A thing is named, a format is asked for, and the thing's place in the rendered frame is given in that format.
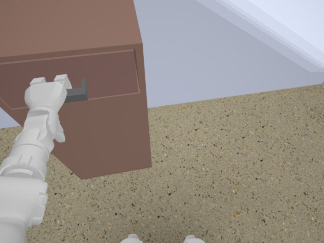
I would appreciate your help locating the robot shin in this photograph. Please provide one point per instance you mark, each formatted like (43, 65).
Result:
(189, 237)
(133, 236)

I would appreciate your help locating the left robot upper arm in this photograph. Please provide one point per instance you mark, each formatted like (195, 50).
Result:
(22, 204)

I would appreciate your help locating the robot left shin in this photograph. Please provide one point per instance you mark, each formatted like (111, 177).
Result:
(133, 236)

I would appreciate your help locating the left robot hand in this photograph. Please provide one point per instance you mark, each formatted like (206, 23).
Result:
(51, 95)

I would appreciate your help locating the drawer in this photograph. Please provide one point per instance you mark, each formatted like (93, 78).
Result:
(107, 74)

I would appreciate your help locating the cabinet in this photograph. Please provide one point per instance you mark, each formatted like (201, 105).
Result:
(105, 135)

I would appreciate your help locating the robot left forearm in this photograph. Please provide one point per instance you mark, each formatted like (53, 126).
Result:
(30, 153)

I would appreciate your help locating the handle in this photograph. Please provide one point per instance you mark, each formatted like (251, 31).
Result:
(77, 94)

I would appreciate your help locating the robot right shin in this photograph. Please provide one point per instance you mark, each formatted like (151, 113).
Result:
(189, 237)

